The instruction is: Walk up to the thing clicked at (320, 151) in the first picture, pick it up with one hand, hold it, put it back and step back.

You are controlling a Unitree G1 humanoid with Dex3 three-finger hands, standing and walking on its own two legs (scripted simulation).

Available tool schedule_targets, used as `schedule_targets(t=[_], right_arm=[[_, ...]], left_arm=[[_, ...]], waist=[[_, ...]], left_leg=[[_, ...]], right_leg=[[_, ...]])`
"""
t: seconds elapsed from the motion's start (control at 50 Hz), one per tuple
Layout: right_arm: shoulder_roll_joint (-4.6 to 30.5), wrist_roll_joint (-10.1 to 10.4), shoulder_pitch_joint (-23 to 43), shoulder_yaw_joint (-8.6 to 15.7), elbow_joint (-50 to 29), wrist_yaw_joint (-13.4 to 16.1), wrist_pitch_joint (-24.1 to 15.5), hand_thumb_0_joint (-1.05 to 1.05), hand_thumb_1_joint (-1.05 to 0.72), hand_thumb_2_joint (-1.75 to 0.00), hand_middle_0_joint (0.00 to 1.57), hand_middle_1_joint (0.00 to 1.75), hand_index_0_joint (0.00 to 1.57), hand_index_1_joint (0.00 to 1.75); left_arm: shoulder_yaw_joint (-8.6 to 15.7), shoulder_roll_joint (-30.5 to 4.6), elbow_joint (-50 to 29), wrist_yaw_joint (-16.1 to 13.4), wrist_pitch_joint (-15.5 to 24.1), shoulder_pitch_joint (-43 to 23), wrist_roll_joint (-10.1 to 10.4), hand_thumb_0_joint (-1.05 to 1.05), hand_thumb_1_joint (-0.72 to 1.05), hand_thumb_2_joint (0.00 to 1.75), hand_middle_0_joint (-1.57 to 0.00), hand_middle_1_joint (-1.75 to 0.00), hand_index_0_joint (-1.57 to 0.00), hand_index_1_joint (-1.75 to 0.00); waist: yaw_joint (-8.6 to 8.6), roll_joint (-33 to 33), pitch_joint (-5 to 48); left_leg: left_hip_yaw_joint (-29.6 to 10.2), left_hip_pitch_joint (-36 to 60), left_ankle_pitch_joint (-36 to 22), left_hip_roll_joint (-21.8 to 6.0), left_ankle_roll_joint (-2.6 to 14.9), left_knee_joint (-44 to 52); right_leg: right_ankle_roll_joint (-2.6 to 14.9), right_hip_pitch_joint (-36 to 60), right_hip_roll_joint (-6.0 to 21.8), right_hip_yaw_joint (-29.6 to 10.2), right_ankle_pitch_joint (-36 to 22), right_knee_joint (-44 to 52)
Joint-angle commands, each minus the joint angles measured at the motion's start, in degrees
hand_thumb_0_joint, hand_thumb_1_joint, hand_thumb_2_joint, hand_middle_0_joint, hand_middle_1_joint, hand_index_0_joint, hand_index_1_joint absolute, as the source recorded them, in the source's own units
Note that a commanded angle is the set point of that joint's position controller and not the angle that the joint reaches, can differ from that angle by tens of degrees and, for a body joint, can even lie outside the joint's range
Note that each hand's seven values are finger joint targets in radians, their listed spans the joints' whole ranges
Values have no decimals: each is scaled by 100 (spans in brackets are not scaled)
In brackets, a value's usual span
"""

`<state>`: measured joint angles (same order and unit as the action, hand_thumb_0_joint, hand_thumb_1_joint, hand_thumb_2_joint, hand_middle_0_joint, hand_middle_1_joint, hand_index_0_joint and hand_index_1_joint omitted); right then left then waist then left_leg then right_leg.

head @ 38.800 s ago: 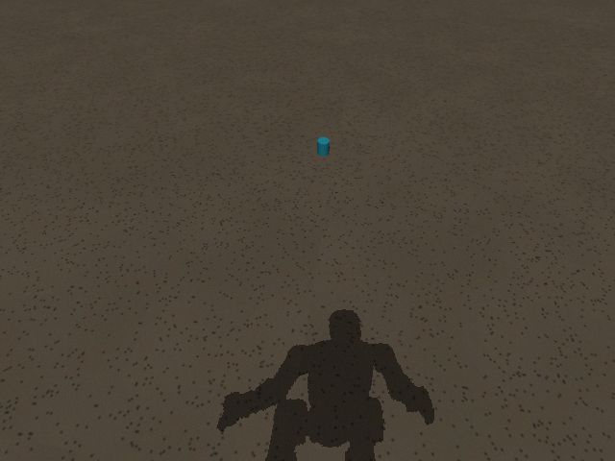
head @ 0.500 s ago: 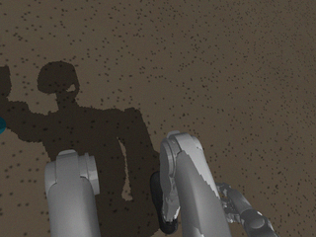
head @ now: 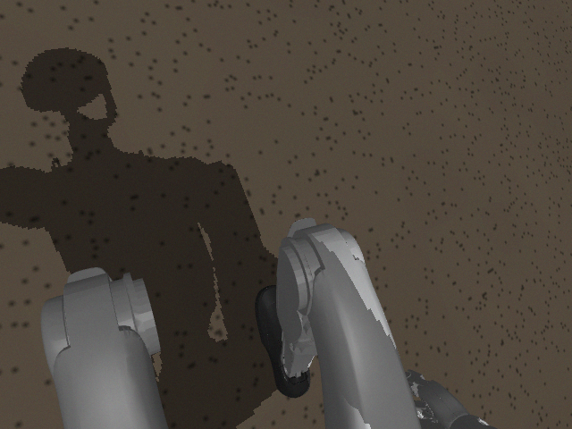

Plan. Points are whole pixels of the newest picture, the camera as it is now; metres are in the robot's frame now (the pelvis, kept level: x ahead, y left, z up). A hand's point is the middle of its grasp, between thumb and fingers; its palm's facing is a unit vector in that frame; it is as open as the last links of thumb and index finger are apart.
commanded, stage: rest palm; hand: left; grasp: from above
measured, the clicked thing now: out of the picture +0.41 +0.39 -0.27
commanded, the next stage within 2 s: close in 0.80 s
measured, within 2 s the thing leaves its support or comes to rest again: neither
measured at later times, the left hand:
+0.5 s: hand out of the picture +0.41 +0.37 -0.23, palm faces -0.42 -0.12 -0.90, open 14.1 cm
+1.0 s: hand out of the picture +0.40 +0.36 -0.24, palm faces -0.44 -0.16 -0.88, open 13.9 cm
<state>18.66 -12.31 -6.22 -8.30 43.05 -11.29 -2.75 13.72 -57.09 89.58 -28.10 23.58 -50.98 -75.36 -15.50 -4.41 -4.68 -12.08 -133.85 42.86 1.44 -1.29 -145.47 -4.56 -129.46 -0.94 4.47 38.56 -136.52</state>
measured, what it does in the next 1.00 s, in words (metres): stands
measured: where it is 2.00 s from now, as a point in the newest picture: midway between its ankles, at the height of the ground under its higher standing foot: (217, 391)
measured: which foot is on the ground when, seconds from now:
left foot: down 0.00-1.00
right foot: down 0.00-1.00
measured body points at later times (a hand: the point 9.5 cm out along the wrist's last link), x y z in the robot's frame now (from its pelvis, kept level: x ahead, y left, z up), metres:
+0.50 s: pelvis +0.00 +0.01 -0.02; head +0.24 +0.14 +0.34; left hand +0.43 +0.37 -0.18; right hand +0.07 -0.26 -0.08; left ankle +0.06 +0.13 -0.27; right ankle +0.11 -0.13 -0.27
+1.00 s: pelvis +0.00 +0.01 -0.01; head +0.25 +0.14 +0.34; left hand +0.42 +0.37 -0.19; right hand +0.08 -0.27 -0.07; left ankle +0.06 +0.13 -0.27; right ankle +0.11 -0.13 -0.27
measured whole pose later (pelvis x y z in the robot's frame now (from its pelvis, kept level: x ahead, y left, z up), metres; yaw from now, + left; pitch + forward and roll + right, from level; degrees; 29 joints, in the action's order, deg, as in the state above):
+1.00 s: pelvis +0.00 +0.01 -0.01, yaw -2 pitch +26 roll -14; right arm 19.5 -15.8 -2.2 -12.5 41.7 -14.7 -8.5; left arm 11.9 -60.0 97.7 -35.8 22.8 -51.9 -78.8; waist -17.2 -7.3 -6.8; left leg -14.0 -133.6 43.2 1.2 -0.3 -149.3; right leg -4.9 -128.2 -2.1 6.0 37.8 -138.0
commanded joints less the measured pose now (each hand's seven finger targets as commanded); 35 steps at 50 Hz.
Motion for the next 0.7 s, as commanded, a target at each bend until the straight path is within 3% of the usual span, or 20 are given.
schedule_targets(t=[0.0,0.12,0.18,0.24,0.36,0.48,0.52,0.54,0.56,0.58,0.6,0.62,0.68], right_arm=[[1576,-118,-1039,404,54,61,-60,0,-89,-90,20,30,20,30],[1675,-223,-784,350,24,30,-170,0,-89,-90,20,30,20,30],[1687,-241,-610,337,51,17,-219,0,-89,-90,20,30,20,30],[1697,-287,-570,319,-14,-24,-333,0,-89,-90,20,30,20,30],[1749,-281,-571,257,-17,-124,-529,0,-89,-90,20,30,20,30],[1763,-250,-602,252,-88,-219,-656,0,-89,-90,20,30,20,30],[1847,-251,-622,246,-234,-243,-672,0,-89,-90,20,30,20,30],[1855,-214,-575,238,-279,-233,-660,0,-89,-90,20,30,20,30],[1857,-203,-587,242,-280,-233,-657,0,-90,-90,20,30,20,30],[1802,-194,-638,242,-193,-247,-647,0,-89,-90,20,30,20,30],[1849,-234,-609,237,-275,-263,-668,0,-89,-90,20,30,20,30],[1808,-239,-705,218,-199,-273,-665,0,-89,-90,20,30,20,30],[1920,-232,-712,255,-278,-275,-641,0,-89,-90,20,30,20,30]], left_arm=[[5,-1550,-188,-414,94,-1255,-125,0,-56,106,-7,-97,-5,-98],[-82,-1629,57,-742,33,-1553,-363,0,-51,104,-7,-101,-7,-101],[-28,-1717,114,-980,-70,-1643,-409,0,-52,101,-6,-99,-6,-99],[-209,-1617,242,-1076,-226,-1764,-586,0,-52,101,-6,-101,-6,-100],[-183,-1628,284,-1146,-520,-1823,-430,0,-52,99,-6,-101,-6,-101],[-262,-1525,326,-886,-672,-1570,-202,0,-51,97,-6,-102,-6,-101],[-73,-1783,130,-827,-650,-1570,-168,0,-52,98,-6,-102,-6,-102],[9,-1853,139,-798,-634,-1383,-102,0,-53,98,-6,-102,-6,-102],[20,-1828,197,-772,-612,-1282,-56,0,-54,99,-6,-101,-6,-101],[-113,-1590,207,-715,-572,-1223,-4,0,-53,99,-6,-101,-6,-101],[-30,-1737,131,-690,-524,-1383,-2,0,-53,98,-6,-102,-6,-101],[-154,-1613,115,-624,-507,-1351,-17,0,-54,99,-6,-101,-6,-101],[137,-2007,88,-597,-379,-1233,-10,0,-53,101,-7,-102,-6,-102]], waist=[[-133,2171,3694],[-248,2390,3583],[-199,2502,3516],[-324,2640,3444],[-337,2793,3413],[-309,2860,3421],[-315,2753,3543],[-195,2715,3594],[-182,2597,3570],[-195,2698,3512],[-269,2673,3479],[-294,2769,3455],[-234,2706,3482]], left_leg=[[729,2919,-1532,-78,239,1476],[625,3086,-1422,-105,195,1519],[602,2952,-1368,-91,178,1586],[620,3032,-1245,-108,181,1506],[523,2945,-1247,-96,199,1584],[400,3026,-1426,-111,178,1586],[405,3040,-1616,-110,189,1523],[425,2972,-1645,-101,189,1551],[418,2903,-1596,-99,181,1554],[414,2944,-1585,-95,164,1608],[379,2965,-1552,-127,159,1554],[408,3003,-1579,-116,165,1538],[388,3064,-1696,-139,137,1475]], right_leg=[[521,1802,-221,731,-1354,1153],[500,1552,-252,887,-1258,974],[499,1443,-246,908,-1218,887],[488,1297,-267,927,-1163,842],[457,1249,-246,969,-1206,767],[428,1216,-211,983,-1355,653],[431,1402,-216,978,-1519,642],[471,1547,-230,951,-1527,696],[483,1567,-229,947,-1500,687],[475,1528,-230,949,-1465,701],[460,1484,-219,979,-1464,672],[449,1520,-234,958,-1465,710],[463,1563,-216,967,-1512,664]])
